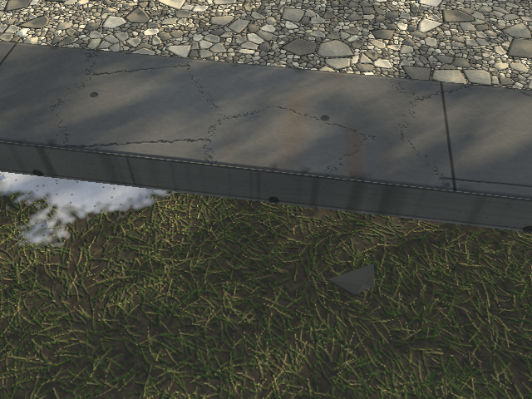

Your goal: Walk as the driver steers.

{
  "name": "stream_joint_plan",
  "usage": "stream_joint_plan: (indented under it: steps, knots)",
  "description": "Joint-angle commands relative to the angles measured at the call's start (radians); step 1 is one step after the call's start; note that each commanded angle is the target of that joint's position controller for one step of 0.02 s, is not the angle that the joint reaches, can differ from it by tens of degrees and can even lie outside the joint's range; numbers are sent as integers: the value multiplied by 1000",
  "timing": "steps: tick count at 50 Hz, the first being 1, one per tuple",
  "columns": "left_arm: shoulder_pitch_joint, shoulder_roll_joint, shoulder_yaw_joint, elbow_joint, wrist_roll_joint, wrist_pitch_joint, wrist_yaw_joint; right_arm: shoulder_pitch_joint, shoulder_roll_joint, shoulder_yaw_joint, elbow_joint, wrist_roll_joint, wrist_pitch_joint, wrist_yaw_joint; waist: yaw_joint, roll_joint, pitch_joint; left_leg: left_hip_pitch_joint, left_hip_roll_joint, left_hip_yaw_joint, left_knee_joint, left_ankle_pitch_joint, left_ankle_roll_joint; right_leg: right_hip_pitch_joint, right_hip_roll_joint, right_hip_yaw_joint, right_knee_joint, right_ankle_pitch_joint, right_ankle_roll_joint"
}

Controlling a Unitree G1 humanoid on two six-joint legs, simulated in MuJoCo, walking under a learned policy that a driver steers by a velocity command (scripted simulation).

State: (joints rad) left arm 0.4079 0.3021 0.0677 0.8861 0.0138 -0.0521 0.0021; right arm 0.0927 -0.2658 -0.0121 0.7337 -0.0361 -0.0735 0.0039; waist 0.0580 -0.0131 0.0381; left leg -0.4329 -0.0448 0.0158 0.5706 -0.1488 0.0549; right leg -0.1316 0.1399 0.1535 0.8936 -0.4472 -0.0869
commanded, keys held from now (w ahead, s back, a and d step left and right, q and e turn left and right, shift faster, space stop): w+q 0.36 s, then q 0.48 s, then e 0.16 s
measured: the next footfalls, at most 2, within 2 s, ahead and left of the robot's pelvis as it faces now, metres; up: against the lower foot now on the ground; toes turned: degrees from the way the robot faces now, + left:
right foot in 0.42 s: +0.38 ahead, -0.08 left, +0.00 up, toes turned +13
left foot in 0.90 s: +0.34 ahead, +0.14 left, +0.00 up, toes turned +29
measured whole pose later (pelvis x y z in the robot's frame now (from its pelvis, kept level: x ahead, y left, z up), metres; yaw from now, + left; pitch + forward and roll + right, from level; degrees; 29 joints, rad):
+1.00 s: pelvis +0.32 +0.03 +0.01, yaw +28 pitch +0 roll -1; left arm 0.28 0.27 0.04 0.81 0.01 0.04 0.01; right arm 0.11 -0.22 -0.02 0.70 -0.02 0.02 0.00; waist 0.05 -0.05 0.06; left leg -0.29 -0.03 0.04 0.52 -0.22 0.06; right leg -0.32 -0.05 -0.08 0.84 -0.52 0.01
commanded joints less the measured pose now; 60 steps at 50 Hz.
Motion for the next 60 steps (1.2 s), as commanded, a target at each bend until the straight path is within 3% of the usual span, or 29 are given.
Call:
stream_joint_plan:
  steps: [1, 2, 3, 6, 11, 15, 18, 20, 21, 22, 23, 24, 25, 26, 27, 28, 30, 34, 37, 43, 44, 45, 46, 47, 49, 50, 52, 55, 60]
  knots:
    - [-16, 94, 5, -80, 32, -18, -10, 182, -133, -57, 12, 29, 14, 7, -78, 47, -64, 440, 356, -616, -316, -248, 223, -489, -100, -41, 362, 70, 13]
    - [-70, 82, 1, -99, 32, -20, -15, 159, -103, -48, 18, 20, 12, 11, -62, 30, -20, 364, 296, -514, -335, -137, 193, -474, -136, -62, 293, 110, 18]
    - [-93, 76, -2, -115, 40, -15, -19, 177, -98, -45, 36, 22, 6, 10, -50, 60, -6, 327, 255, -450, -340, -13, 178, -455, -160, -71, 237, 121, 31]
    - [-90, 46, -18, -122, 44, 0, -27, 242, -116, -52, 79, 32, -8, 11, -34, 102, -47, 305, 204, -362, -343, 225, 190, -406, -168, -110, 152, 124, 73]
    - [-310, 18, -45, -199, 32, 4, -30, 312, -135, -68, 106, 36, 5, 3, -82, 98, 7, 246, 166, -323, -398, 138, 185, -435, -183, -150, -107, 272, 126]
    - [-422, 21, -53, -239, 16, -3, -27, 370, -151, -81, 115, 29, 9, 5, -124, 94, -9, 277, 163, -337, -345, 200, 160, -382, -155, -153, -244, 358, 133]
    - [-415, 39, -48, -251, 10, -15, -19, 360, -164, -90, 105, 22, 16, -1, -106, 104, -22, 282, 175, -381, -269, 245, 130, -283, -134, -136, -325, 311, 115]
    - [-288, 61, -36, -214, 13, -31, -3, 322, -173, -97, 95, 25, 22, -6, -40, 82, -48, 251, 126, -376, -124, 350, 81, -98, -103, -140, -450, 321, 90]
    - [-200, 105, -21, -197, 26, -47, 13, 323, -152, -93, 89, 37, 17, -4, -4, 31, -112, 201, 61, -329, 39, 334, 45, 61, -179, -77, -493, 350, 59]
    - [-56, 187, -3, -197, 47, -51, 31, 324, -78, -75, 48, 52, 10, -6, 43, -101, -257, 83, 7, -224, 303, 40, 12, 272, -444, 136, -483, 421, 1]
    - [-71, 245, 14, -199, 34, -27, 31, 436, -54, -71, 27, 66, 23, -17, -17, -278, -321, -115, -108, -104, 480, -482, -5, 354, -635, 436, -537, 592, -115]
    - [-103, 154, 3, -199, 13, -13, 25, 441, -120, -83, 68, 28, 48, -28, -47, -121, -234, -154, -15, -105, 581, -452, -5, 257, -601, 404, -510, 628, -135]
    - [-147, 72, -19, -210, 7, -14, 22, 382, -119, -88, 73, 17, 58, -20, -51, -43, -140, -150, 5, -102, 599, -393, -13, 163, -540, 254, -514, 720, -117]
    - [-183, 39, -29, -211, 9, -15, 19, 350, -97, -86, 65, 14, 66, -11, -67, -43, -100, -135, 30, -92, 584, -348, -28, 95, -491, 133, -535, 814, -98]
    - [-196, 30, -33, -209, 9, -17, 23, 321, -93, -89, 56, 8, 78, -1, -74, -85, -83, -124, 47, -80, 573, -310, -40, 56, -453, 54, -552, 853, -86]
    - [-205, 37, -30, -205, 9, -18, 23, 321, -85, -87, 54, 5, 90, 9, -84, -121, -82, -102, 41, -62, 588, -282, -53, 22, -425, -8, -562, 906, -85]
    - [-192, 52, -23, -196, 7, -22, 23, 301, -80, -88, 35, 12, 104, 21, -94, -120, -109, -91, 30, -56, 589, -235, -64, 13, -420, -67, -566, 975, -95]
    - [-184, 67, -13, -179, 6, -10, 28, 197, -63, -75, -16, 9, 122, 38, -85, -119, -85, -124, 55, -32, 463, -147, -76, 5, -427, -157, -592, 891, -107]
    - [-183, 83, -5, -171, 7, 0, 25, 130, -47, -60, -50, 10, 126, 50, -72, -130, -82, -32, 65, 4, 299, -88, -64, -34, -414, -232, -580, 813, -92]
    - [-127, 138, 20, -150, -2, 36, 17, 63, -73, -60, -102, 9, 118, 45, -37, -133, -80, 118, 32, 44, 23, -166, -9, -18, -444, -239, -438, 671, -53]
    - [-119, 134, 19, -137, -4, 46, 18, 104, -68, -58, -89, 1, 104, 38, -64, -85, -94, 214, 14, 35, -113, -69, 4, -50, -414, -257, -357, 588, -22]
    - [-63, 92, 6, -129, 3, 53, 15, 148, -119, -68, -76, -13, 88, 25, -72, 61, -142, 355, 117, -100, -218, 88, 24, -130, -359, -300, -215, 415, 28]
    - [-23, -29, -31, -183, 3, 58, 4, 130, -216, -76, -113, -10, 78, 12, -40, 327, -187, 504, 447, -460, -229, 544, 141, -359, -213, -349, -9, -166, 103]
    - [-95, 26, -23, -158, 2, 86, 12, 206, -155, -68, -82, 28, 78, -6, -134, 195, -243, 415, 461, -393, -219, 593, 252, -295, -196, -203, 65, -211, 106]
    - [-126, 15, -26, -140, -19, 100, 4, 91, -45, -18, -55, 17, 80, -23, -61, 152, -100, 283, 344, -223, -268, 454, 190, -249, -209, -133, 6, -107, 100]
    - [-113, 29, -21, -118, -12, 99, 3, 31, -35, -10, -57, 12, 81, -32, -36, 162, -71, 264, 296, -167, -282, 408, 145, -223, -201, -132, -41, -56, 99]
    - [-60, 63, -6, -79, 2, 102, 0, 18, -66, -17, -50, 13, 81, -42, -28, 164, -74, 268, 267, -90, -253, 499, 131, -183, -156, -152, -32, -14, 100]
    - [-77, 39, -5, -83, -6, 104, -6, 46, -109, -35, -30, 22, 86, -40, -45, 120, -85, 298, 297, -81, -238, 419, 149, -208, -149, -160, -22, -17, 101]
    - [-126, 24, -2, -113, -3, 113, -11, 44, -105, -49, -12, 9, 99, -38, -65, 146, -58, 263, 325, -88, -247, 178, 174, -224, -155, -191, -70, -23, 93]
Velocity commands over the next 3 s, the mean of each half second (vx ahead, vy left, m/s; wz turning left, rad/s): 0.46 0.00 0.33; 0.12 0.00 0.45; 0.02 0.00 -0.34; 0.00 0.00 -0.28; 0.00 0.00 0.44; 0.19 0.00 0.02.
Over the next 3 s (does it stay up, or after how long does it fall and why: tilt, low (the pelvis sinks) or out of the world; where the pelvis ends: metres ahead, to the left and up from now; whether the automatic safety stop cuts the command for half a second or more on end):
stays up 0.31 0.05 0.02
